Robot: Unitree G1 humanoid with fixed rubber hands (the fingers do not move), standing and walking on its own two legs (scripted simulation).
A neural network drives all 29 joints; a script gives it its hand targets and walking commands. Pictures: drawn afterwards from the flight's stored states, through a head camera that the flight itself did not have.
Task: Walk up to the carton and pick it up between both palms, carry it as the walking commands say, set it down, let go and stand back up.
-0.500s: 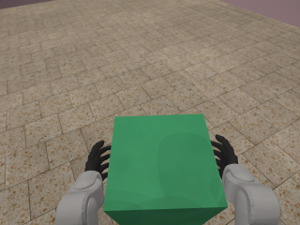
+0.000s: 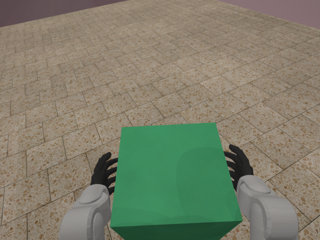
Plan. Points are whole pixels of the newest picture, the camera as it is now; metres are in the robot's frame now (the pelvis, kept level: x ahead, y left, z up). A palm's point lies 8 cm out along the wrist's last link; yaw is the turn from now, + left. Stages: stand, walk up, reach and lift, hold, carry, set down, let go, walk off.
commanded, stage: carry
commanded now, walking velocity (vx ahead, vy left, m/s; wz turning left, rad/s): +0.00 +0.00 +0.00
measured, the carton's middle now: (171, 189) +0.26 -0.01 +0.03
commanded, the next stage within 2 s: none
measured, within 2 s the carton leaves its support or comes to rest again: neither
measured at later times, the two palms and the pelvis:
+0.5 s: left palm (94, 185) +0.26 +0.17 +0.09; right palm (228, 171) +0.26 -0.13 +0.09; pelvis +0.01 +0.01 +0.00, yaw +1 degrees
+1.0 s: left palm (79, 205) +0.21 +0.19 +0.09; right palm (224, 189) +0.22 -0.11 +0.09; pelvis -0.04 +0.03 +0.00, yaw +1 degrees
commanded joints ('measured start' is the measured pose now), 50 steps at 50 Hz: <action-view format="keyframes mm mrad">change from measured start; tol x4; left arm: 1 -366 -765 -582 -17 -244 -14 -120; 2 -374 -791 -604 -57 -265 -15 -120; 5 -360 -753 -565 14 -244 -13 -112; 16 -397 -786 -569 6 -253 -37 -112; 50 -467 -782 -496 148 -216 -98 -114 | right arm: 1 -363 767 612 -35 262 -28 128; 2 -378 799 635 -72 283 -27 126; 5 -347 764 583 20 250 -27 117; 50 -431 772 517 149 212 -109 128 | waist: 1 13 -59 -167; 5 10 -80 -237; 12 13 -63 -246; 50 14 -51 -175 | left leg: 1 -13 85 -72 -18 403 26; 6 9 40 -40 45 410 22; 13 49 34 -36 54 549 34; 25 58 51 -58 35 566 58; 32 2 45 -75 -12 377 64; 50 -45 41 -98 -72 288 75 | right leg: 1 102 -182 151 -28 591 43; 4 162 -201 165 24 847 35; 7 178 -202 148 50 910 37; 20 133 -189 125 65 737 37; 29 92 -175 145 15 460 37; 50 45 -186 151 -50 247 43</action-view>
